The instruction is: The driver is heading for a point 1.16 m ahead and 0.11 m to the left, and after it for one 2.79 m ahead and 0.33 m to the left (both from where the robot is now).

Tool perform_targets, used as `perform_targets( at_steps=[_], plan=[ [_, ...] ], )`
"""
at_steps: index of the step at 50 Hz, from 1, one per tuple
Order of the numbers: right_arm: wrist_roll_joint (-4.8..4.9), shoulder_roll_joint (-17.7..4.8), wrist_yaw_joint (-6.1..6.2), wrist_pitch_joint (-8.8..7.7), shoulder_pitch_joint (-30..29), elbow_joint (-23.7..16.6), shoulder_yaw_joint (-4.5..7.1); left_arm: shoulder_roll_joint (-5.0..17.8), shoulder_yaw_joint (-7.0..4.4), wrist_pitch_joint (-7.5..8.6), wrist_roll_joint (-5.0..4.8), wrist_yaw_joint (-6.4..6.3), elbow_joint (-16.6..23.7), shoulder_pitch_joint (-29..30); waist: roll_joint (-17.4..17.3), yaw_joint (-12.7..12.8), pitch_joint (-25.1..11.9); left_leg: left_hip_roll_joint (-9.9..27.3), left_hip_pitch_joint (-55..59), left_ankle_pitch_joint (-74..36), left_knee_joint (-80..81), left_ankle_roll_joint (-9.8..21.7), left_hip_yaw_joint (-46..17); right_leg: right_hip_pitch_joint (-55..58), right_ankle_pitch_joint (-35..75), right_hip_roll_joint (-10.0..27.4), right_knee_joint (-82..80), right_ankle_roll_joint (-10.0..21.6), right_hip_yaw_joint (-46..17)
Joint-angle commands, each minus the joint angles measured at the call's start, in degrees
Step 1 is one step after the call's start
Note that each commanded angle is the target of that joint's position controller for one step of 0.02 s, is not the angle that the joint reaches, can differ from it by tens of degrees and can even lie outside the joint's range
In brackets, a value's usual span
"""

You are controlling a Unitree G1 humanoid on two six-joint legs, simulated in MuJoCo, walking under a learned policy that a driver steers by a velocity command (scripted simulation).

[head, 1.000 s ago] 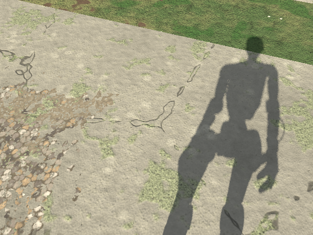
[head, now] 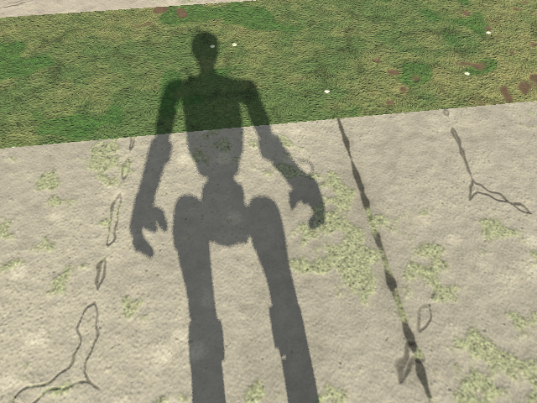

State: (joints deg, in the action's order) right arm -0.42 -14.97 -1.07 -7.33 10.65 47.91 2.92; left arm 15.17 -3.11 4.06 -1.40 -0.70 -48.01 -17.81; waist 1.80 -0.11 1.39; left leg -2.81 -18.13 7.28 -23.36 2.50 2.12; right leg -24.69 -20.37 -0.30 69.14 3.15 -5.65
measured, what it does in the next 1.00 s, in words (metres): walks ahead: right foot, then left foot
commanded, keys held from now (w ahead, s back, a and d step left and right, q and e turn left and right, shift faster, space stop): w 0.50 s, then s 0.40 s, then w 0.10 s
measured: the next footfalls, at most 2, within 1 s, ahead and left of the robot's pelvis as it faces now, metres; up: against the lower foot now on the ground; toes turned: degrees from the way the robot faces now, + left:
right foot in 0.36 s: +0.34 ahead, -0.16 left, +0.00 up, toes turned -4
left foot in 0.78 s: +0.55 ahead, +0.03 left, +0.00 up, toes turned -2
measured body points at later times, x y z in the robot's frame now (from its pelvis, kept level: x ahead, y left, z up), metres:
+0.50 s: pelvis +0.27 -0.08 +0.00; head +0.29 -0.10 +0.45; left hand +0.40 +0.18 -0.10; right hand +0.33 -0.35 -0.13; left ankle +0.21 +0.08 -0.65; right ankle +0.30 -0.16 -0.74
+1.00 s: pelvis +0.39 -0.07 -0.01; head +0.42 -0.06 +0.44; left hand +0.49 +0.20 -0.14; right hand +0.54 -0.33 -0.12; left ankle +0.51 +0.03 -0.74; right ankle +0.34 -0.20 -0.69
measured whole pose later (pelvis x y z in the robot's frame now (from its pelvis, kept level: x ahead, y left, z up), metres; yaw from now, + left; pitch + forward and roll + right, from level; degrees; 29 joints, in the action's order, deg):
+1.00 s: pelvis +0.39 -0.07 -0.01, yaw -3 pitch +2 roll -1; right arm -0.6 -13.6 0.6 0.2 4.2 47.5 1.5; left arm 15.4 -2.5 -2.6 0.0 -2.6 -50.3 -11.4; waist 0.7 -0.4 1.5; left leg -0.4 -25.2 2.2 -25.1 2.4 0.9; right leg -23.8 -29.5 -0.3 55.5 -3.2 -1.4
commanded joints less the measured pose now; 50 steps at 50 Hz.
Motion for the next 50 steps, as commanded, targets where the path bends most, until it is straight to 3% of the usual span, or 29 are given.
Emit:
perform_targets(
  at_steps=[1,5,9,12,14,16,17,18,19,20,21,22,24,25,27,29,32,36,39,40,41,42,43,44,45,46,47,48,50],
  plan=[
    [0.02,-4.08,-0.36,-0.73,2.18,-1.01,0.76,1.77,-0.49,0.44,0.16,0.24,3.7,-2.24,-5.59,0.9,-2.9,15.42,9.52,-1.98,14.42,11.07,-17.31,-9.99,3.11,6.31,-2.46,0.05,-0.86],
    [0.76,-7.82,0.09,-0.51,4.74,0.58,1.65,1.07,0.53,0.65,1.29,0.41,7.12,5.5,-4.27,-0.33,-0.47,15.97,8.7,-6.21,17.41,12.23,-12.54,-13.57,10.56,8.27,-15.48,-1.55,1.49],
    [1.53,-9.35,0.36,0.55,7.64,1.71,1.65,1.13,1.1,1.28,0.8,1.2,9.04,13.0,-5.26,-2.84,0.46,13.52,8.17,-7.55,16.31,9.57,-6.58,-8.96,20.32,5.99,-29.24,-2.12,4.77],
    [2.03,-9.98,0.27,1.3,10.91,3.19,1.55,2.23,0.97,1.41,0.2,1.87,11.03,17.52,-6.14,-4.17,1.19,15.51,11.69,-5.37,14.48,8.56,-7.22,-7.75,20.0,4.91,-34.17,-1.56,5.29],
    [2.18,-10.57,0.36,1.92,11.21,3.69,1.65,3.36,0.63,1.64,0.11,2.34,12.06,18.55,-6.54,-3.48,1.44,17.29,14.65,-5.43,12.38,7.65,-8.0,-6.69,16.62,4.17,-36.82,-0.08,5.58],
    [2.14,-11.1,0.56,2.65,9.85,3.65,1.61,5.3,-0.51,1.84,0.47,2.43,10.85,12.98,-6.57,0.68,-1.27,16.37,15.13,-15.12,5.08,5.83,-6.41,2.46,14.83,1.81,-40.21,1.76,7.61],
    [1.76,-9.62,0.69,2.84,9.93,3.51,1.04,7.98,-2.04,1.8,0.67,2.05,8.18,4.32,-5.12,4.41,-6.34,13.29,12.68,-21.47,-5.61,4.23,-3.56,13.92,14.58,1.01,-40.95,3.39,7.85],
    [0.33,-6.74,0.86,2.63,9.72,1.62,-0.27,13.05,-3.59,1.56,1.27,1.37,6.27,-6.97,2.52,8.44,-14.94,9.55,1.6,-9.6,-25.1,1.58,0.14,30.4,15.26,12.36,-40.97,7.46,-5.19],
    [0.7,0.25,0.56,1.23,16.05,0.72,-2.27,17.68,-4.3,1.2,1.56,1.68,5.57,-9.42,17.74,4.77,-20.3,0.19,-20.24,22.83,-43.54,-1.19,-0.82,45.79,6.02,23.49,-48.75,16.23,-31.55],
    [2.04,-6.6,0.32,0.19,13.62,1.5,-0.73,11.61,-2.91,1.41,1.03,1.95,5.64,-9.24,10.8,6.29,-18.35,3.08,-26.91,24.63,-50.91,-0.41,-7.54,43.67,0.74,22.9,-52.26,15.62,-35.31],
    [2.93,-9.08,0.16,-0.3,8.72,-0.02,0.07,9.03,-1.99,1.68,0.88,2.0,6.4,-4.78,7.67,5.21,-11.1,5.99,-29.45,18.99,-51.19,0.7,-6.97,37.0,4.44,20.94,-52.43,13.09,-26.63],
    [2.39,-8.41,0.46,-0.15,6.22,-0.29,0.03,7.38,-1.43,1.7,1.02,2.17,7.16,-0.38,3.15,3.49,-8.08,8.52,-26.88,13.66,-48.79,0.55,-5.99,29.87,10.51,18.21,-53.31,11.65,-19.66],
    [1.17,-6.83,0.61,0.99,5.84,-0.34,0.31,4.87,-0.77,1.89,1.62,2.58,7.47,3.82,2.57,0.21,-4.75,11.14,-21.08,8.19,-43.22,-0.15,-6.26,20.32,17.37,14.34,-56.91,10.29,-11.77],
    [1.17,-5.63,0.58,1.68,6.52,-0.12,0.19,4.8,-0.86,2.21,1.62,2.68,7.07,3.93,2.83,-0.63,-4.5,11.17,-19.08,6.85,-41.94,-0.49,-5.94,18.18,19.41,13.55,-58.43,10.47,-9.83],
    [0.6,-4.67,1.0,2.8,6.57,-0.22,0.25,5.68,-1.0,2.82,1.86,2.53,5.85,3.89,1.33,-2.18,-2.73,9.95,-17.55,5.67,-38.64,-1.94,-4.88,15.28,40.2,12.81,-57.91,10.84,-4.13],
    [-0.16,-3.19,1.34,3.03,4.66,-1.08,-0.12,5.88,-0.9,2.6,2.21,1.7,4.62,3.8,1.14,-2.66,-2.2,8.71,-16.17,1.48,-30.74,-3.17,-4.01,13.6,54.1,11.2,-56.24,9.74,1.57],
    [-0.23,-1.81,0.92,2.7,-1.1,-2.15,-0.83,7.07,-0.85,1.75,2.01,0.59,3.09,1.87,2.78,-0.1,-3.68,5.65,-9.81,-9.62,-16.77,-2.93,-1.63,13.23,54.71,8.12,-55.01,6.91,6.41],
    [-0.15,-4.05,0.23,2.74,-3.6,-2.92,-0.39,7.76,-0.79,0.5,1.49,0.01,0.67,0.59,3.79,0.63,-4.59,4.28,-7.09,-10.1,-10.48,-1.78,-3.14,18.11,49.66,10.48,-51.28,7.02,3.86],
    [-1.09,-6.64,-0.07,2.0,0.7,-1.4,0.66,6.71,-0.47,-0.6,0.76,-0.44,0.05,2.18,1.79,-2.17,-6.09,3.22,0.56,-17.54,0.23,0.9,-2.46,19.54,42.8,8.19,-41.3,4.22,2.86],
    [-1.65,-10.18,0.53,1.9,1.39,-1.58,1.45,6.34,-0.27,-0.29,1.7,-0.51,0.09,-0.4,-2.34,-1.13,-9.17,8.18,8.54,-43.46,-1.16,2.8,-6.94,16.55,34.83,4.29,-35.68,1.22,4.15],
    [-2.3,-12.03,1.25,2.75,0.59,-2.3,1.59,2.77,0.73,0.16,2.57,-0.21,-1.25,-8.2,-11.48,2.68,-14.89,18.2,21.96,-66.5,-6.52,10.87,-14.78,6.75,12.63,0.46,-26.18,-2.04,4.91],
    [-2.06,-6.72,1.6,3.96,1.38,-2.83,0.24,2.29,1.2,-0.43,1.69,-0.15,-2.11,-8.05,-15.15,-0.03,-19.53,24.65,24.81,-72.54,-5.48,17.6,-21.14,1.57,-14.99,-2.06,-16.02,-4.52,3.51],
    [-0.97,-5.02,1.44,4.69,1.17,-3.08,-0.47,6.07,0.25,-1.77,0.56,-0.18,-1.19,-4.04,-12.37,-1.39,-19.57,24.82,22.01,-63.96,-3.22,17.89,-22.25,-0.42,-21.95,-1.23,-9.34,-5.32,0.96],
    [-0.42,-7.47,1.47,5.43,-0.91,-3.54,0.24,7.39,-0.37,-3.46,0.26,-0.89,-0.38,-0.92,-9.24,-1.43,-17.21,23.91,18.16,-55.28,-1.53,16.79,-21.75,-2.54,-20.95,-1.19,-3.0,-5.98,0.85],
    [-0.09,-9.13,1.71,6.17,-2.98,-4.18,0.72,7.58,-0.8,-5.36,0.57,-1.72,-0.81,-0.41,-6.62,-1.02,-14.14,23.02,12.56,-46.04,0.84,15.67,-20.15,-3.26,-18.87,-1.3,1.24,-6.72,1.07],
    [-0.13,-8.55,1.94,6.64,-5.01,-4.48,0.56,7.08,-1.03,-6.99,0.88,-2.31,-1.8,-2.65,-5.52,0.64,-13.3,20.88,6.46,-24.63,4.24,13.58,-18.45,-0.48,-14.15,0.36,0.34,-6.94,0.3],
    [-0.31,-7.12,1.83,7.09,-7.97,-4.63,0.21,5.16,-0.8,-7.9,0.98,-2.53,-2.47,-4.42,-6.97,2.43,-11.2,17.14,-0.14,-1.97,7.98,11.2,-15.79,2.64,-9.58,1.0,-4.45,-7.02,1.97],
    [-0.25,-6.4,1.73,7.43,-10.34,-4.34,0.18,3.35,-0.48,-8.04,1.39,-2.53,-2.73,-5.61,-10.95,3.75,-9.4,13.86,-4.81,10.5,10.65,8.82,-13.03,5.72,-7.19,0.46,-10.65,-7.08,4.99],
    [0.21,-6.21,2.25,7.62,-9.07,-2.78,0.5,2.52,-0.31,-6.95,1.74,-2.18,-3.06,-5.64,-15.12,3.35,-9.35,11.84,-6.71,18.98,12.91,6.88,-10.95,11.38,-7.08,-0.99,-20.92,-6.24,8.5]
  ],
)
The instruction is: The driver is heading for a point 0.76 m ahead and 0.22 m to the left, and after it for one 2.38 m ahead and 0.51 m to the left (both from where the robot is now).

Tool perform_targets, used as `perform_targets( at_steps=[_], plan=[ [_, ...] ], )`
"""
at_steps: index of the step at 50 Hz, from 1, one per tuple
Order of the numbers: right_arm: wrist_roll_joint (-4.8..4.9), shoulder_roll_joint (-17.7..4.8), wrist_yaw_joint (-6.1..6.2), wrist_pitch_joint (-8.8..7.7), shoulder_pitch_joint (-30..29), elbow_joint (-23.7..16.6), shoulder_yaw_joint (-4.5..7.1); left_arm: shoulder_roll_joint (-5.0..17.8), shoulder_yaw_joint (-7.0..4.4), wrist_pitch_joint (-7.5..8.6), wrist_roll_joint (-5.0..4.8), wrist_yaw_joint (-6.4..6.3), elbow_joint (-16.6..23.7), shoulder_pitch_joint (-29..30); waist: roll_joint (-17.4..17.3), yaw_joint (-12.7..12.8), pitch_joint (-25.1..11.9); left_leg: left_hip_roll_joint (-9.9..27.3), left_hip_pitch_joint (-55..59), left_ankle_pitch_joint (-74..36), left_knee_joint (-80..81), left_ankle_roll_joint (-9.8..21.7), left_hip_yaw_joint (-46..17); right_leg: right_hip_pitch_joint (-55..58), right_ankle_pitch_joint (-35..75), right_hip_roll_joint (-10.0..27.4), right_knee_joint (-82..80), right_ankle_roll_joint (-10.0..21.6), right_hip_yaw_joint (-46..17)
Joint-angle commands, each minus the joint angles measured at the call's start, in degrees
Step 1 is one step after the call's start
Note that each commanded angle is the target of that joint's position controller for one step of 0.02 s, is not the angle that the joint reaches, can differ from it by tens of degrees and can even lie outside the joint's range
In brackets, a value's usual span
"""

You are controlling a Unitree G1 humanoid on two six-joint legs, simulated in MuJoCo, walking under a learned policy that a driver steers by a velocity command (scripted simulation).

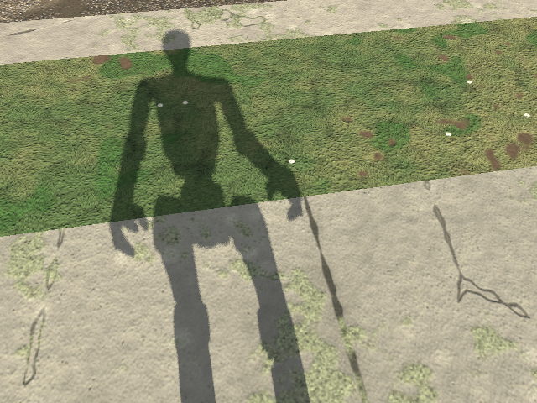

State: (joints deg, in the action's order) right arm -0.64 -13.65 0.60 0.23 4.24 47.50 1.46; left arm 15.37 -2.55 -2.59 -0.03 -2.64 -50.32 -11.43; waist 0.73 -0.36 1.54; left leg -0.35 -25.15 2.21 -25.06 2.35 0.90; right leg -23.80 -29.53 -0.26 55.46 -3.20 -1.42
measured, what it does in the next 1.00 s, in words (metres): walks ahead: right foot, then left foot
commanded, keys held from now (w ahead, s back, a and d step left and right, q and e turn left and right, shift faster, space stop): w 1.00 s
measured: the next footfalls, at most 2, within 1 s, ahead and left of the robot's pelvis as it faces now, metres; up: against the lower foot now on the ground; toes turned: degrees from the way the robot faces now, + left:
right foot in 0.10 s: +0.01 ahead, -0.12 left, +0.00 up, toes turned -1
left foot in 0.56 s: +0.26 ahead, +0.16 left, +0.00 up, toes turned +4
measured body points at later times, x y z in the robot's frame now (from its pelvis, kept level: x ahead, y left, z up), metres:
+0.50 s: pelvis +0.10 +0.02 +0.01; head +0.12 +0.00 +0.46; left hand +0.00 +0.26 -0.12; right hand +0.30 -0.21 -0.10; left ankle +0.22 +0.16 -0.70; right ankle -0.03 -0.12 -0.73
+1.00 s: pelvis +0.35 +0.06 +0.01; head +0.38 +0.05 +0.46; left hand +0.55 +0.29 -0.09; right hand +0.32 -0.21 -0.14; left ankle +0.22 +0.15 -0.73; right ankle +0.56 -0.08 -0.69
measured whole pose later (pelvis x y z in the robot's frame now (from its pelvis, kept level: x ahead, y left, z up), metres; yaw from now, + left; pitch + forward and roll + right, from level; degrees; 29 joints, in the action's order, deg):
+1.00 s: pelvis +0.35 +0.06 +0.01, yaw +1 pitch +2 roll +2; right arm 0.9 -13.3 0.2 -4.5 22.8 57.5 2.8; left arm 13.3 -3.1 4.9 -1.0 1.4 -47.8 -1.6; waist 2.1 -4.3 0.7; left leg -3.5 4.4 16.9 -10.3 2.0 3.5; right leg -37.8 4.3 5.4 33.5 1.8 -0.2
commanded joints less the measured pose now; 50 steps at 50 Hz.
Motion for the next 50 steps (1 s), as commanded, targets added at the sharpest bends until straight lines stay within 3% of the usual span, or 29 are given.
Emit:
perform_targets(
  at_steps=[1,3,4,5,6,7,8,9,10,11,13,14,18,23,25,27,28,29,30,31,32,33,34,36,38,41,45,50],
  plan=[
    [0.85,-8.7,0.99,0.07,-0.99,-1.61,2.47,2.83,-1.04,0.3,0.43,0.06,-1.05,-12.15,-13.99,3.22,-9.74,9.92,1.01,26.68,14.93,6.89,-10.29,12.23,2.7,-1.63,-11.45,1.08,5.3],
    [2.13,-10.35,1.78,0.3,-0.54,-1.42,3.29,3.22,-1.27,1.03,0.76,0.67,-3.0,-15.35,-12.47,4.9,-8.48,10.14,-0.54,33.83,15.06,5.03,-10.76,17.58,8.7,-2.48,-22.2,4.35,8.08],
    [2.42,-9.57,1.93,0.32,-2.13,-2.22,3.35,2.85,-1.06,1.08,1.52,0.98,-4.47,-17.81,-11.63,6.19,-5.52,8.13,-2.97,35.33,13.73,1.96,-9.0,19.19,7.92,-2.8,-28.15,6.76,8.83],
    [2.24,-6.66,1.72,0.14,-3.81,-3.47,2.83,3.24,-0.88,1.48,2.35,1.14,-5.75,-21.09,-3.66,7.14,-3.26,4.27,-8.72,34.08,3.01,-1.47,-5.48,21.91,-0.62,2.76,-36.88,9.97,-0.05],
    [2.41,-1.2,0.86,-0.73,-3.85,-4.33,1.73,7.05,-1.72,1.91,1.15,1.03,-4.82,-18.88,13.82,5.22,-1.2,-1.63,-18.46,27.17,-17.87,-3.32,2.97,21.04,-16.14,17.89,-45.54,14.99,-21.69],
    [3.13,-6.55,0.62,-1.94,-7.56,-6.18,3.31,13.28,-3.16,3.15,1.8,1.15,-2.84,-13.61,14.69,4.65,6.5,0.15,-23.81,21.56,-23.45,-1.26,-4.31,10.01,-26.72,24.66,-54.68,20.2,-36.15],
    [3.55,-9.35,0.55,-2.7,-5.11,-5.02,4.37,11.51,-2.75,5.05,1.64,0.48,-0.98,-7.49,10.86,1.05,9.12,1.72,-24.97,14.83,-26.91,-0.29,-6.88,10.8,-19.47,22.67,-54.71,17.79,-32.38],
    [2.42,-9.34,0.32,-3.01,-1.72,-2.85,4.61,8.63,-2.11,6.59,0.95,0.48,-0.88,-5.63,8.74,-0.37,7.64,2.0,-24.37,10.18,-27.7,-0.14,-6.8,14.1,-9.74,19.53,-52.75,14.49,-25.79],
    [1.23,-8.45,0.26,-3.09,-0.33,-1.44,4.7,7.04,-1.83,7.31,0.16,0.78,-1.32,-6.73,7.31,-0.06,5.09,2.25,-23.95,8.03,-28.64,-0.27,-5.63,17.46,-4.05,17.52,-51.65,12.6,-20.79],
    [0.73,-7.34,0.08,-3.23,-0.47,-0.89,4.63,5.95,-1.58,7.74,-0.31,0.93,-2.27,-9.12,6.27,0.77,4.26,2.56,-23.88,5.34,-29.61,-0.7,-4.54,19.48,0.47,16.13,-51.25,11.81,-16.97],
    [1.11,-4.79,-0.36,-3.42,-1.14,-0.49,4.28,3.12,-0.84,7.96,-0.3,1.13,-4.42,-14.62,6.26,2.06,2.62,3.03,-23.45,1.85,-29.71,-1.19,-2.47,22.72,7.44,14.25,-50.58,11.36,-12.05],
    [1.39,-4.13,-0.51,-3.5,-1.95,-0.59,4.1,2.84,-0.73,7.85,-0.07,1.15,-5.05,-16.43,6.65,2.77,2.54,3.35,-23.51,0.71,-28.38,-1.54,-1.82,23.83,9.72,13.82,-50.5,11.45,-10.51],
    [1.95,-2.64,-1.3,-4.15,-8.07,-2.44,3.03,5.26,-1.12,7.31,0.22,0.85,-5.52,-18.66,7.71,5.65,4.18,3.32,-18.29,-1.94,-16.65,-2.93,0.46,22.82,14.52,13.37,-50.91,11.88,-6.82],
    [2.59,-3.28,-2.59,-5.01,-11.63,-4.04,2.19,7.02,-2.0,6.87,-0.85,1.09,-7.09,-20.62,8.34,7.26,6.8,2.62,-11.82,2.75,-7.37,-1.86,2.4,23.23,18.13,15.33,-48.68,13.13,-5.65],
    [2.61,-4.39,-2.87,-5.29,-10.21,-4.23,2.3,7.55,-2.54,6.57,-1.39,1.24,-7.61,-19.96,9.04,5.62,6.85,2.35,-7.67,5.85,-4.53,-0.01,2.26,23.89,21.06,16.83,-46.58,12.8,-6.06],
    [2.45,-6.88,-2.63,-5.45,-1.19,-1.79,3.6,8.04,-2.88,6.31,-1.61,1.28,-7.1,-16.72,8.82,-0.16,2.41,-0.07,5.83,6.23,-2.25,2.3,3.86,21.81,36.81,15.72,-38.1,11.26,-3.76],
    [2.71,-9.95,-2.11,-5.46,9.02,1.43,5.25,6.82,-2.51,6.37,-1.26,1.36,-6.52,-15.28,6.26,-4.72,-4.33,0.17,20.15,5.44,-2.03,4.22,2.72,17.47,44.84,12.48,-26.2,9.43,-0.32],
    [1.98,-14.92,-1.31,-5.22,20.68,3.61,6.59,4.22,-1.48,6.7,0.19,1.51,-4.21,-13.94,-3.93,-8.85,-14.95,12.77,39.12,7.2,-2.9,7.96,-12.13,3.96,31.13,8.53,-5.09,6.77,3.18],
    [1.55,-17.28,-1.9,-5.05,22.99,4.66,6.53,-2.86,0.27,8.21,-0.47,1.81,-3.28,-18.17,-19.96,-5.89,-21.38,23.56,50.92,21.22,7.42,15.55,-38.59,-14.96,-2.14,-1.61,11.84,4.24,0.57],
    [1.28,-11.91,-2.03,-5.41,19.41,4.05,4.94,3.4,-1.36,9.58,-2.1,2.04,-3.57,-14.3,-13.12,-6.38,-15.81,22.35,44.64,24.69,10.63,13.89,-38.83,-20.37,-1.47,1.74,19.79,5.3,-5.8],
    [1.38,-9.0,-2.06,-5.62,14.31,3.06,3.98,5.64,-2.03,10.21,-2.85,2.26,-2.22,-10.28,-10.68,-4.69,-8.91,20.51,37.4,21.13,11.01,11.64,-30.38,-22.48,4.08,4.63,20.64,6.73,-4.38],
    [1.31,-7.32,-2.3,-5.68,9.81,2.08,3.37,5.17,-2.11,10.16,-2.45,1.93,-2.25,-8.61,-5.7,-2.67,-5.65,18.05,29.69,15.07,12.36,10.43,-23.91,-19.64,9.72,7.28,18.63,6.84,-3.0],
    [0.95,-5.74,-2.57,-5.75,7.35,1.75,2.94,4.43,-2.47,9.77,-1.59,1.61,-2.11,-7.71,-4.48,-1.23,-2.81,15.58,23.87,10.53,14.09,9.91,-18.83,-17.46,13.4,8.68,15.47,6.64,-2.56],
    [0.44,-4.2,-2.54,-5.92,7.46,2.8,2.52,1.94,-2.47,8.51,-1.34,1.61,-2.3,-9.42,-6.33,1.04,-1.83,13.03,18.62,4.38,16.37,9.66,-13.17,-12.71,16.48,9.94,12.21,6.34,-2.35],
    [0.52,-5.32,-2.04,-6.25,9.44,4.16,2.62,1.55,-2.62,7.58,-1.16,1.53,-1.34,-7.72,-5.11,1.86,0.13,12.81,16.79,-2.1,17.57,10.43,-10.22,-14.46,18.4,10.07,9.1,5.36,-1.56],
    [0.51,-7.05,-1.04,-6.09,12.11,5.29,2.81,1.69,-2.5,7.45,-0.33,1.8,1.63,-0.42,-3.52,0.85,2.13,12.74,17.52,-7.11,18.39,10.7,-7.8,-18.97,25.79,9.81,-1.07,3.79,-1.16],
    [1.07,-8.31,-0.34,-5.82,15.46,6.17,2.85,0.39,-1.37,7.98,-0.64,3.13,4.41,9.34,-3.48,-1.85,3.67,10.8,17.22,-5.68,19.74,8.99,-3.77,-14.47,35.84,6.76,-16.73,4.07,1.74],
    [1.87,-9.28,0.08,-4.73,20.23,8.62,3.35,1.59,-0.94,8.4,-1.12,4.85,7.57,16.24,-3.33,-2.97,4.75,14.87,28.0,-7.78,15.88,8.22,-4.08,-15.49,32.63,5.14,-24.58,6.09,1.12]
  ],
)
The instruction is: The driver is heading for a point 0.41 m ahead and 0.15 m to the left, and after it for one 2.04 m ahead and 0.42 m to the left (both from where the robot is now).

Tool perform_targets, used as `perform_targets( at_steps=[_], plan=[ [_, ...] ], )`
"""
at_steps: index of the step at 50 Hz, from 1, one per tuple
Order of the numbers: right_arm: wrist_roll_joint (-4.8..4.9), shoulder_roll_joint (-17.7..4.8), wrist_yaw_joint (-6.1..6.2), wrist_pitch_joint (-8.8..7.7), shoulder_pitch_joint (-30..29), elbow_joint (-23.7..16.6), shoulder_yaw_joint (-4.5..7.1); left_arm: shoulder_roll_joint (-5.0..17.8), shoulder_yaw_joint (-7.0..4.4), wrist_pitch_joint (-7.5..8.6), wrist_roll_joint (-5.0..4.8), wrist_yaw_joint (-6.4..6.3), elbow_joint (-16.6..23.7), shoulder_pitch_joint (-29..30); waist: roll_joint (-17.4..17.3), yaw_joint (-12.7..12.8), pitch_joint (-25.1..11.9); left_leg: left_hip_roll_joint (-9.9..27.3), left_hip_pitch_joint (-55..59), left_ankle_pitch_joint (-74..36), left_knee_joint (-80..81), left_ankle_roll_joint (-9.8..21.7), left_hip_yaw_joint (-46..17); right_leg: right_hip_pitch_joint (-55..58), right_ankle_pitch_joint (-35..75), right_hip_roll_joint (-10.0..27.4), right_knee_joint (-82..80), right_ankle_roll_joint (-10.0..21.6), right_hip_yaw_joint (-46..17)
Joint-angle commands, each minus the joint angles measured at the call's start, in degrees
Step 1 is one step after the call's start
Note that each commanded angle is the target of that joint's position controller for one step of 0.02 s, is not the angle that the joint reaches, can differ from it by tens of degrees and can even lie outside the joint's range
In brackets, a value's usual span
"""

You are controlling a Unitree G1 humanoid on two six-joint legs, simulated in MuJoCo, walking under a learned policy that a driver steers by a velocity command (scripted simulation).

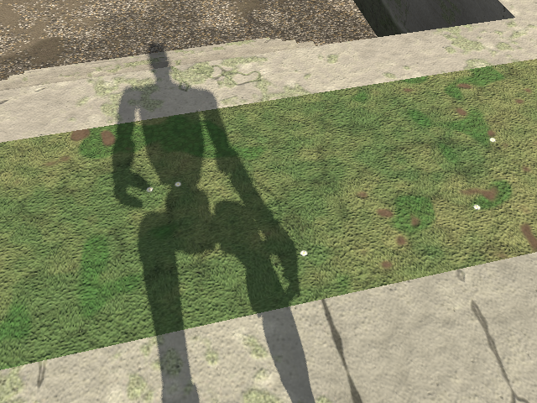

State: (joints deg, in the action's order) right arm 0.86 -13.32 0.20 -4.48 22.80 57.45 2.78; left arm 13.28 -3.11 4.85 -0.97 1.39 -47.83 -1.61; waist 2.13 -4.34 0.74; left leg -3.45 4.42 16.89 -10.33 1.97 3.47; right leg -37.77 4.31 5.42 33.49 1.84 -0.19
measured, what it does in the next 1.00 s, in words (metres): walks ahead, turning left: right foot, then left foot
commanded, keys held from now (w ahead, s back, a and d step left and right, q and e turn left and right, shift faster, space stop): w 0.06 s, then w+q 0.60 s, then w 0.34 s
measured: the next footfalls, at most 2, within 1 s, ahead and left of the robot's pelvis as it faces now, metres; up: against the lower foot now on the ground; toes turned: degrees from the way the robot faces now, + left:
right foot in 0.10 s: +0.26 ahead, -0.13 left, +0.00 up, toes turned -2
left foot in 0.66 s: +0.51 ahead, +0.15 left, +0.00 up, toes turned +20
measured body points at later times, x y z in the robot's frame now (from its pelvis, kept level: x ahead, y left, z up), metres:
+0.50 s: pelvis +0.28 -0.03 +0.01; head +0.29 -0.02 +0.45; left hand +0.26 +0.24 -0.13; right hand +0.47 -0.26 -0.11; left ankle +0.43 +0.16 -0.68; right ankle +0.22 -0.13 -0.74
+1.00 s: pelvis +0.55 +0.09 +0.01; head +0.57 +0.12 +0.46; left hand +0.62 +0.40 -0.10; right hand +0.69 -0.14 -0.11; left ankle +0.47 +0.13 -0.74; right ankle +0.79 -0.03 -0.67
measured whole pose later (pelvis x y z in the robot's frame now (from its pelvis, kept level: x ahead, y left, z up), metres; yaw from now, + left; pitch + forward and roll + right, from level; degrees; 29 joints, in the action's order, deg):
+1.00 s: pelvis +0.55 +0.09 +0.01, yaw +22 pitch +1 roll +0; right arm 0.4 -12.9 0.0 -4.2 18.5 50.4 3.6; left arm 15.9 -4.2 5.0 -0.3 -0.1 -48.7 -4.0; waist 2.6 -2.7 1.2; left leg -5.4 -3.2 12.0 -13.9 5.4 -0.6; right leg -39.6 1.7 8.1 42.6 -1.3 -2.2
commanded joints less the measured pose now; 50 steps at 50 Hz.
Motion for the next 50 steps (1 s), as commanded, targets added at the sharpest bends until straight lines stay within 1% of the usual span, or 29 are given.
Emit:
perform_targets(
  at_steps=[1,3,4,5,6,7,8,9,10,11,13,16,19,22,27,28,30,31,32,33,34,35,36,37,38,39,41,44,50],
  plan=[
    [0.38,-9.95,0.56,0.28,1.54,-1.24,2.23,4.37,-0.53,1.06,-0.23,1.1,5.33,6.22,-5.1,1.65,4.93,18.61,0.29,-25.33,-0.53,8.14,-6.64,-0.27,-3.53,-1.07,-3.46,1.75,0.17],
    [0.18,-11.14,0.62,0.86,-0.07,-1.64,2.61,7.12,-1.68,1.17,-0.22,1.17,4.34,0.85,-7.37,5.22,0.48,18.19,1.95,-41.94,-8.09,6.83,-5.71,9.62,-7.95,-4.2,-3.95,3.6,2.59],
    [0.04,-10.21,0.53,1.26,-0.69,-1.85,2.22,9.43,-3.03,1.17,-0.12,0.87,1.84,-7.74,-7.14,9.65,-4.48,15.51,-0.96,-48.19,-18.62,5.5,-4.31,21.98,-7.68,-5.98,-4.97,5.26,3.77],
    [-0.63,-8.35,0.42,1.3,-0.71,-3.04,1.24,13.24,-4.3,1.19,0.58,0.22,-0.6,-19.03,-3.97,13.75,-12.79,12.35,-13.06,-36.99,-35.15,3.64,-2.89,41.36,-6.75,1.51,-2.7,8.59,-4.28],
    [-0.43,0.01,-0.29,0.27,7.47,-3.33,-1.23,18.14,-5.45,1.1,1.11,0.22,-2.24,-24.98,10.66,10.57,-23.27,1.74,-36.79,-2.06,-58.48,-0.39,-2.28,63.85,-19.88,17.33,-7.62,17.74,-32.17],
    [0.78,-4.21,-0.42,-1.08,4.74,-2.29,-0.23,12.42,-3.73,1.09,1.07,0.1,-1.85,-24.89,9.09,12.26,-24.85,1.28,-42.23,15.39,-65.61,0.65,-12.06,62.75,-23.05,18.41,-14.94,16.47,-41.33],
    [2.46,-8.98,-0.35,-1.66,-1.38,-4.47,1.26,9.99,-2.83,1.27,0.87,-0.19,-1.38,-19.57,7.06,11.31,-14.72,4.36,-46.59,12.15,-67.76,1.58,-11.64,54.52,-21.82,16.69,-16.0,12.82,-31.31],
    [2.47,-9.06,0.09,-1.73,-4.69,-5.3,1.35,8.26,-2.18,1.42,0.87,-0.35,-0.38,-14.13,2.98,9.25,-9.16,7.79,-45.2,6.51,-65.25,1.74,-9.96,44.9,-17.59,14.8,-17.74,10.96,-23.3],
    [1.63,-8.25,0.51,-1.28,-6.02,-5.29,1.71,6.29,-1.69,1.67,1.09,-0.2,-0.35,-10.69,1.05,7.43,-5.13,9.72,-42.8,2.89,-61.71,1.6,-9.43,37.16,-14.72,12.58,-20.17,9.64,-17.43],
    [1.38,-7.03,0.64,-0.3,-4.31,-4.79,2.02,5.16,-1.39,2.05,1.61,-0.1,-0.55,-8.87,2.91,5.25,-3.53,11.49,-38.8,0.23,-59.18,1.63,-9.94,32.07,-13.33,10.68,-22.3,8.42,-12.59],
    [1.45,-4.1,0.56,1.45,-2.02,-3.91,1.92,4.62,-1.47,2.48,1.83,-0.03,-1.55,-8.29,3.15,3.59,-1.89,12.05,-35.73,-1.78,-57.65,1.35,-9.53,27.21,-11.45,9.23,-25.37,8.48,-7.02],
    [1.09,-4.25,0.86,2.76,-5.68,-5.65,2.42,6.56,-2.08,2.83,2.13,-0.85,-2.85,-9.44,1.76,3.26,1.3,12.2,-41.16,-8.22,-53.2,0.53,-10.69,26.73,-7.55,9.19,-27.6,8.77,-1.25],
    [0.52,-4.36,0.19,2.34,-9.85,-7.15,2.67,7.37,-2.26,2.5,2.23,-1.87,-3.57,-10.96,1.06,4.03,2.39,11.38,-44.58,-16.73,-44.5,-0.13,-10.63,29.68,-4.83,8.7,-27.98,8.04,3.36],
    [0.16,-3.4,-1.03,1.94,-15.66,-9.1,2.12,8.58,-2.46,2.0,1.83,-2.62,-3.85,-12.31,0.1,5.83,3.89,10.81,-44.04,-21.83,-35.67,-0.15,-6.54,31.76,-3.79,8.6,-28.47,7.19,7.69],
    [0.28,-2.69,-2.92,1.92,-23.84,-13.78,1.31,10.08,-3.15,0.12,0.74,-2.94,-5.49,-17.38,-0.7,8.55,6.41,9.83,-47.98,-16.68,-28.3,1.58,-2.24,42.55,2.14,11.73,-24.27,6.85,11.04],
    [0.37,-2.95,-3.3,1.96,-24.23,-14.63,1.37,10.54,-3.34,-0.32,0.45,-2.94,-5.48,-17.28,-0.23,8.11,6.25,9.18,-47.25,-14.01,-27.52,2.26,-1.15,44.02,6.2,12.22,-22.45,6.46,11.69],
    [0.5,-4.68,-3.74,2.15,-22.09,-15.52,2.14,12.23,-3.81,-0.99,0.0,-3.14,-4.71,-15.46,1.86,5.58,3.27,5.76,-40.35,-8.34,-27.06,4.27,2.44,45.15,25.14,12.25,-15.81,5.25,13.45],
    [0.67,-6.21,-3.73,2.29,-18.24,-15.14,2.96,13.1,-4.02,-1.39,-0.24,-3.28,-4.31,-14.53,3.07,3.03,0.45,3.35,-34.44,-5.54,-27.44,5.5,4.14,44.91,34.6,11.94,-9.54,4.58,14.09],
    [0.93,-8.71,-3.51,2.33,-10.74,-13.6,4.38,13.6,-4.03,-1.81,-0.48,-3.31,-3.88,-13.1,2.82,-1.5,-3.67,0.68,-24.14,-6.49,-24.92,7.29,5.11,42.46,38.4,10.44,0.83,3.28,15.12],
    [0.98,-12.9,-2.53,2.55,-1.02,-11.08,6.58,13.18,-3.7,-1.71,-0.26,-3.38,-3.2,-12.76,0.1,-6.11,-8.8,0.38,-7.61,-8.84,-21.42,9.71,1.02,32.7,28.87,7.94,15.82,0.73,15.49],
    [1.09,-19.1,-1.41,2.7,1.61,-10.05,7.76,5.03,-1.37,-0.64,2.14,-2.63,-1.06,-17.28,-15.19,-1.49,-12.79,15.4,11.69,-6.31,-19.4,17.48,-25.83,8.31,-20.37,-0.46,36.96,-2.62,13.77],
    [0.31,-17.74,-1.76,1.69,2.26,-11.82,6.55,4.55,-0.41,2.11,0.37,-1.69,0.21,-17.06,-13.7,-0.71,-22.25,24.04,19.86,2.75,-7.9,24.55,-51.92,-2.73,-39.55,-7.61,47.61,-2.8,-0.65],
    [-0.3,-12.91,-2.06,1.08,1.9,-10.85,5.22,8.81,-1.6,3.6,-2.4,-1.03,0.93,-10.25,-7.43,-3.11,-16.37,22.71,16.83,-0.42,-5.13,20.19,-44.58,-8.24,-34.64,-4.21,48.37,-1.29,-4.21],
    [-0.09,-11.02,-2.06,0.52,-1.82,-11.19,4.65,8.68,-1.51,4.19,-2.59,-1.1,1.41,-8.41,-5.73,-1.31,-10.22,20.84,8.83,-5.51,-5.8,17.63,-35.56,-8.45,-29.27,-1.3,44.44,-0.08,-3.57],
    [-0.04,-8.66,-2.05,0.26,-6.96,-12.23,3.86,8.72,-1.77,4.06,-1.16,-1.69,0.43,-8.09,-2.28,1.2,-6.47,18.38,-0.13,-11.94,-5.81,15.49,-28.2,-4.87,-25.19,1.46,39.95,-0.13,-3.23],
    [-0.55,-6.58,-1.91,0.05,-10.06,-13.0,3.13,9.16,-2.29,3.36,-0.23,-1.93,-0.23,-8.97,-2.91,3.26,-4.82,16.34,-6.53,-17.34,-4.79,14.41,-23.19,-0.44,-22.58,3.14,36.51,-0.38,-3.4],
    [-0.79,-6.56,-1.63,-0.37,-10.36,-12.86,2.92,8.07,-2.41,1.69,0.23,-1.85,-0.82,-11.01,-3.87,5.07,-4.31,14.54,-11.48,-22.27,-2.27,13.91,-19.11,4.01,-20.13,4.1,32.56,-1.24,-3.14],
    [-0.45,-8.82,-0.65,-0.85,-7.29,-11.29,3.28,6.54,-2.0,0.38,0.99,-2.09,0.41,-7.35,-3.75,4.59,-1.56,13.56,-12.94,-29.01,-0.13,13.41,-14.21,0.68,-13.87,3.94,24.64,-3.29,-1.82],
    [-0.34,-9.13,0.34,-0.38,-2.9,-9.05,2.85,4.69,-0.99,1.0,0.39,-0.95,3.05,3.2,-5.79,0.59,1.54,11.18,-10.81,-22.85,1.39,9.51,-9.2,1.11,4.18,0.45,2.68,-2.95,0.41]
  ],
)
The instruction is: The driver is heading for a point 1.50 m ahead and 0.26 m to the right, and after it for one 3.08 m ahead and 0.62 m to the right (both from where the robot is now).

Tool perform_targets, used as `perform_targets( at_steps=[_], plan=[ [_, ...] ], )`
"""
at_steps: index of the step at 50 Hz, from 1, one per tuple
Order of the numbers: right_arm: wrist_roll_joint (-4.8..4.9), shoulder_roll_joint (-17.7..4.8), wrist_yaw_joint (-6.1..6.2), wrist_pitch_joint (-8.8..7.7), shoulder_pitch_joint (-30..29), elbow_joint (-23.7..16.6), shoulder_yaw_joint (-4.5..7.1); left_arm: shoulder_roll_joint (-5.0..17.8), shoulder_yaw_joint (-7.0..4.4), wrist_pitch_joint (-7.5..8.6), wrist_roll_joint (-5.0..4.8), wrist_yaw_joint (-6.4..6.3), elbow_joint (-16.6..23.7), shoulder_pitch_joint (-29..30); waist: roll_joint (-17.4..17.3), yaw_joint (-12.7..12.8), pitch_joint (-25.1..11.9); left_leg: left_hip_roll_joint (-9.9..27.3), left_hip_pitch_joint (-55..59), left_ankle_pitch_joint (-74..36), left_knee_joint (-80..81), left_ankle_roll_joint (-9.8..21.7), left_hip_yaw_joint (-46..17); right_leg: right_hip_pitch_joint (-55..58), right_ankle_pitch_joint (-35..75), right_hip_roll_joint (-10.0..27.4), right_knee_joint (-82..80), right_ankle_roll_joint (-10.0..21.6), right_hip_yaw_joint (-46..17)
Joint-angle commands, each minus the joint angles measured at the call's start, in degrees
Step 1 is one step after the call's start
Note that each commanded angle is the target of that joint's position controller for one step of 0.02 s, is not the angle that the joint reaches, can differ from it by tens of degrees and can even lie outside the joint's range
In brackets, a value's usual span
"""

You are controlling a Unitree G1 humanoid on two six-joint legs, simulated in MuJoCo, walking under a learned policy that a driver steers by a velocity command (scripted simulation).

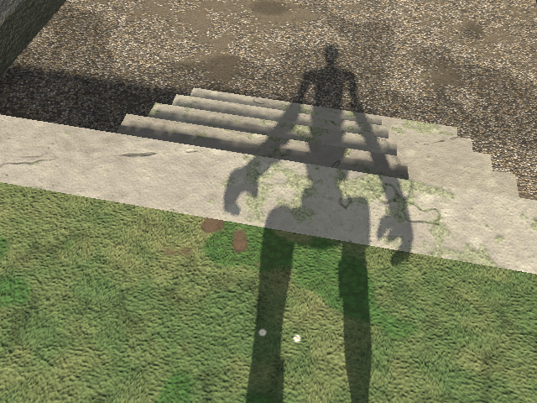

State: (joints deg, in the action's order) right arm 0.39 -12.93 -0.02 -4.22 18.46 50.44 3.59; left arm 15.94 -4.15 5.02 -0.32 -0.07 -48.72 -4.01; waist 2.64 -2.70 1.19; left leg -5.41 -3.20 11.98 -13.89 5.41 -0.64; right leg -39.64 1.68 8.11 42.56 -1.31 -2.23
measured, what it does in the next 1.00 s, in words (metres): walks ahead: right foot, then left foot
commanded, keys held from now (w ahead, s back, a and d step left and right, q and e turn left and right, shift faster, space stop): w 1.00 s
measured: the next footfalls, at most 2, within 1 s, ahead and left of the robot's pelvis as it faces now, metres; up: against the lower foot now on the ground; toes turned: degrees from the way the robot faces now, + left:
right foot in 0.20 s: +0.32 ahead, -0.15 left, +0.00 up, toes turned -2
left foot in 0.74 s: +0.62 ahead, +0.10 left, +0.00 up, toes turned +2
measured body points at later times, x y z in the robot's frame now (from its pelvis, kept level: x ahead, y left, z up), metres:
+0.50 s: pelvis +0.30 -0.06 +0.00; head +0.32 -0.07 +0.45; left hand +0.32 +0.21 -0.13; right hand +0.45 -0.33 -0.11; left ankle +0.42 +0.12 -0.68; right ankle +0.28 -0.14 -0.75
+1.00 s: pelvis +0.59 +0.02 +0.00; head +0.60 +0.03 +0.45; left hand +0.71 +0.27 -0.13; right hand +0.61 -0.24 -0.13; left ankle +0.58 +0.09 -0.75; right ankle +0.67 -0.16 -0.67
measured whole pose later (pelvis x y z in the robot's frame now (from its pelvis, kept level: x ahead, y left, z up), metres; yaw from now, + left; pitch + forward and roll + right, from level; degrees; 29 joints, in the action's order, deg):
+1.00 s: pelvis +0.59 +0.02 +0.00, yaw +0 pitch +1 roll +1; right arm -4.6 -12.4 -1.4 -6.9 19.4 53.1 2.8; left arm 15.5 -2.0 5.3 4.7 2.7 -52.1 -10.6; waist 2.5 -2.6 0.2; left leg -3.4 -9.4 9.7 -17.3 4.7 3.5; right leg -37.5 -7.9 5.8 57.3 2.6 -3.7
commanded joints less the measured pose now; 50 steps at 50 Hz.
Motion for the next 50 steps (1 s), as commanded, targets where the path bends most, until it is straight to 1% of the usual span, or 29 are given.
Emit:
perform_targets(
  at_steps=[1,4,7,9,10,11,12,13,14,15,16,17,20,23,27,32,35,37,38,39,40,41,42,43,45,46,47,49,50],
  plan=[
    [0.18,-9.57,0.55,-0.63,2.39,-1.45,2.01,1.96,0.22,0.93,-0.42,0.78,4.36,7.17,-6.52,-1.7,1.87,13.67,-2.22,-16.14,5.11,6.07,-5.41,3.01,7.61,-2.72,-8.44,0.5,2.59],
    [0.28,-9.61,0.63,-0.14,4.81,0.33,2.04,2.46,0.47,1.43,-0.65,1.83,5.89,10.55,-6.59,-2.61,3.61,16.7,4.21,-17.21,3.04,6.38,-6.65,0.23,5.28,-3.69,-12.44,2.09,2.38],
    [0.37,-10.63,1.15,0.61,4.48,1.06,2.41,4.04,0.19,2.0,-0.67,2.79,6.29,8.97,-7.49,-0.41,2.46,19.19,9.9,-26.43,-1.37,5.05,-7.22,2.26,-1.19,-4.88,-14.71,4.63,2.45],
    [0.25,-11.89,1.22,1.06,2.16,0.66,2.63,6.85,-1.11,2.0,-0.46,2.57,4.11,0.37,-8.97,4.64,-3.34,17.52,9.86,-45.49,-11.01,3.57,-5.57,15.43,-4.37,-8.62,-14.91,6.96,5.4],
    [0.06,-11.06,1.14,1.28,1.16,0.18,2.1,9.19,-2.21,1.85,-0.1,2.17,1.43,-9.14,-7.8,9.11,-9.51,14.51,4.74,-45.61,-22.29,1.94,-3.49,29.63,-1.88,-7.66,-14.23,9.03,4.48],
    [-1.25,-7.96,0.99,1.03,4.35,-0.6,0.89,13.31,-3.09,1.66,0.68,1.78,-0.1,-18.54,0.57,10.32,-18.56,9.54,-10.62,-25.21,-41.33,-0.16,-1.61,49.77,-1.58,4.49,-11.52,14.13,-10.15],
    [-0.05,-1.74,0.14,-0.21,11.46,0.38,-0.78,13.51,-3.1,1.49,0.27,2.33,-1.81,-21.51,15.15,7.22,-25.26,-0.16,-30.41,19.51,-58.4,-3.11,-4.41,65.0,-15.67,14.8,-20.55,22.07,-37.49],
    [1.39,-8.46,-0.11,-1.25,5.69,0.16,0.44,8.49,-1.73,1.44,-0.73,2.24,-1.63,-19.86,8.52,9.52,-20.12,3.07,-36.99,20.58,-63.57,-1.95,-9.04,62.22,-24.99,12.55,-24.86,18.99,-37.97],
    [2.32,-10.56,-0.2,-1.87,-0.73,-2.08,0.99,6.76,-1.1,1.37,-0.73,1.9,-0.48,-14.15,4.97,8.78,-11.02,6.22,-40.04,14.87,-62.86,-1.42,-6.72,53.29,-23.18,10.99,-26.39,16.45,-29.52],
    [1.8,-10.24,0.12,-2.05,-3.7,-2.61,0.92,5.86,-0.61,1.31,-0.02,1.86,0.45,-9.86,-0.63,7.04,-6.14,9.05,-37.84,9.81,-60.16,-1.52,-5.04,43.82,-16.69,9.21,-28.15,15.54,-23.47],
    [0.9,-9.6,0.35,-1.85,-4.12,-2.65,1.27,4.9,-0.27,1.46,0.63,1.93,0.74,-7.53,-1.3,5.05,-3.46,10.94,-35.2,6.92,-56.73,-1.87,-4.7,37.21,-10.93,7.52,-29.45,15.24,-19.25],
    [0.62,-8.72,0.38,-1.3,-2.52,-2.35,1.38,4.01,0.12,1.64,1.17,2.03,0.62,-6.81,0.15,3.22,-3.37,12.35,-31.64,5.34,-54.75,-1.98,-4.97,33.59,-7.85,5.96,-30.84,14.8,-16.25],
    [0.43,-6.16,0.66,0.06,-1.8,-2.21,1.02,5.14,-0.01,1.92,0.53,1.85,-0.45,-7.62,1.4,1.79,-1.83,13.78,-30.95,3.41,-48.41,-3.59,-3.5,29.26,-2.99,4.65,-34.43,15.54,-10.35],
    [-0.25,-6.02,0.72,0.23,-7.83,-4.19,0.89,7.21,-0.56,1.5,0.41,0.85,-1.47,-9.97,0.28,3.07,-0.15,14.33,-35.33,-5.58,-38.88,-5.52,-2.62,30.09,0.12,4.02,-36.2,15.28,-6.64],
    [-0.02,-4.49,0.07,-0.42,-15.44,-5.95,0.16,7.81,-0.59,0.92,-0.31,0.21,-2.81,-13.24,0.4,5.61,0.94,11.88,-32.13,-17.08,-24.16,-5.8,-0.13,30.89,0.73,1.22,-36.18,12.68,-1.14],
    [0.68,-5.22,-1.4,-1.02,-22.5,-8.62,-0.18,8.38,-0.89,-0.32,-0.81,0.06,-5.39,-17.84,0.96,7.48,2.9,10.16,-33.6,-14.78,-16.65,-4.4,0.0,39.79,0.92,5.17,-32.61,12.29,-2.18],
    [0.71,-7.65,-2.09,-1.58,-19.09,-8.37,0.6,9.74,-1.4,-1.24,-0.91,-0.37,-5.43,-16.33,2.44,4.09,0.69,8.31,-27.52,-8.37,-14.42,-1.94,0.97,43.65,11.73,6.88,-26.79,10.63,-2.53],
    [0.27,-12.23,-1.51,-1.62,-3.21,-3.51,3.01,8.04,-0.72,-1.74,-0.64,-0.51,-4.63,-14.73,1.18,-3.39,-9.11,7.18,-4.81,-9.74,-14.09,1.37,1.94,37.79,21.45,1.89,-8.76,7.76,1.64],
    [-0.43,-17.36,-0.98,-1.33,6.15,-1.89,4.24,4.53,0.65,-1.35,1.03,-0.46,-3.33,-17.72,-8.54,-4.64,-18.41,20.05,14.7,-10.98,-16.34,6.43,-13.58,22.9,1.61,-3.07,11.45,5.25,4.48],
    [-0.11,-18.14,-1.52,-1.0,7.81,-0.69,4.18,-0.79,2.1,0.0,0.06,0.16,-3.7,-23.04,-21.2,-1.89,-23.97,28.35,27.24,2.75,-6.77,13.8,-38.69,4.01,-34.76,-12.14,26.33,3.04,0.2],
    [0.45,-12.79,-1.6,-1.13,5.99,-1.21,2.73,6.11,0.55,1.02,-1.61,0.46,-3.54,-17.73,-14.15,-3.71,-18.55,26.3,23.56,11.02,-3.64,11.25,-37.54,-2.58,-35.06,-8.61,31.99,4.15,-4.97],
    [0.4,-10.78,-1.43,-1.26,0.68,-2.27,2.0,8.01,0.04,1.63,-2.46,0.58,-1.63,-12.22,-11.23,-2.88,-10.62,24.55,15.38,8.96,-2.35,8.89,-29.68,-5.26,-29.2,-5.77,31.55,5.08,-3.31],
    [-0.12,-9.55,-1.48,-1.34,-3.45,-3.09,1.48,7.53,0.01,1.64,-1.92,0.23,-1.41,-10.08,-6.46,-1.14,-6.49,22.59,7.14,3.09,-0.72,8.03,-23.83,-2.92,-23.95,-3.05,29.23,4.91,-1.94],
    [-0.63,-8.28,-1.57,-1.53,-6.03,-3.36,1.16,6.85,-0.27,1.3,-1.09,-0.02,-1.37,-9.88,-6.23,0.73,-4.01,20.81,0.94,-1.56,0.87,7.69,-19.73,-0.13,-20.41,-1.26,25.7,4.52,-1.98],
    [-0.89,-6.86,-1.71,-1.76,-6.97,-2.92,0.76,4.65,-0.21,0.1,-0.87,-0.05,-1.94,-12.05,-7.62,3.13,-3.38,18.53,-4.36,-5.22,3.89,7.48,-14.89,4.71,-17.52,0.29,22.27,3.94,-2.04],
    [-6.04,-2.15,-0.56,-3.18,-1.45,-1.08,-0.56,-3.1,3.02,0.8,8.7,2.2,-3.59,-15.18,-7.71,2.92,-1.06,17.69,-5.99,0.35,5.5,8.59,-13.9,3.13,-14.78,-1.13,22.04,4.64,-3.57],
    [-6.3,-3.11,-0.6,-3.67,0.29,-0.13,-0.14,-2.38,2.64,0.85,8.12,3.03,-3.63,-14.38,-6.72,2.35,0.97,17.86,-5.16,0.75,6.38,9.21,-12.91,-0.53,-12.41,-1.54,19.12,4.62,-3.59],
    [-5.9,-5.58,-1.48,-4.13,-0.35,-0.52,0.2,1.63,2.11,0.54,5.68,3.63,-1.78,-8.23,-5.71,1.58,0.48,17.99,-4.01,-1.87,6.94,10.25,-10.24,-4.93,-5.6,-1.21,12.99,3.82,-2.36],
    [-5.71,-5.5,-1.99,-4.16,0.71,-0.05,-0.03,1.77,2.32,0.22,5.52,3.55,-0.91,-5.84,-5.39,1.36,0.23,18.43,-4.32,-4.05,7.12,10.9,-9.46,-5.53,-2.05,-0.9,10.11,3.14,-2.0]
  ],
)
Keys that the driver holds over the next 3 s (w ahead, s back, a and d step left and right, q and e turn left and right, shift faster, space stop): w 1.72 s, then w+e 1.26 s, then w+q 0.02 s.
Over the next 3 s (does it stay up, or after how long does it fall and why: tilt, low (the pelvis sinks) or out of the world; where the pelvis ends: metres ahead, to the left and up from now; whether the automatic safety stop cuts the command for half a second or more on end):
stays up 1.65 -0.19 -0.37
